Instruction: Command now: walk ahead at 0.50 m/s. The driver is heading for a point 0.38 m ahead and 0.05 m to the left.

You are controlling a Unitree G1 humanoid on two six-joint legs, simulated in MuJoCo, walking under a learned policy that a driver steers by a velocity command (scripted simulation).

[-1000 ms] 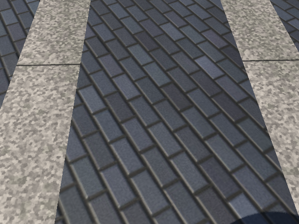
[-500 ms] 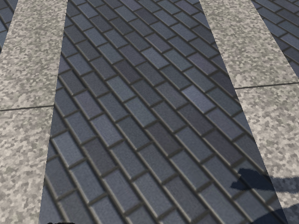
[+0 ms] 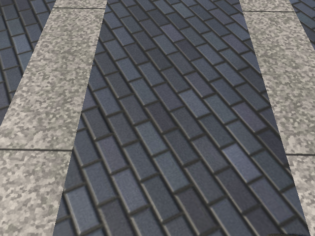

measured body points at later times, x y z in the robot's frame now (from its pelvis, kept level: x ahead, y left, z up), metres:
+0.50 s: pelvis +0.26 +0.01 +0.01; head +0.28 +0.01 +0.46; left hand +0.45 +0.24 -0.10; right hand +0.24 -0.26 -0.14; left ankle +0.14 +0.11 -0.72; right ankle +0.41 -0.10 -0.72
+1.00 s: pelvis +0.35 +0.01 +0.01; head +0.35 +0.02 +0.46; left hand +0.43 +0.26 -0.13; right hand +0.38 -0.25 -0.13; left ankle +0.33 +0.14 -0.72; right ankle +0.40 -0.10 -0.72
